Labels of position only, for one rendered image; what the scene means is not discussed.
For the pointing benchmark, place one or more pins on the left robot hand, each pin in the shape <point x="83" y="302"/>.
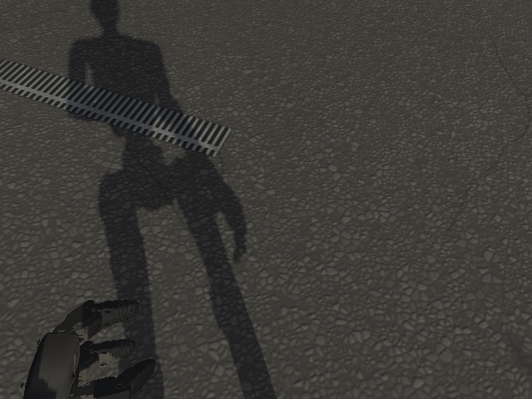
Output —
<point x="60" y="363"/>

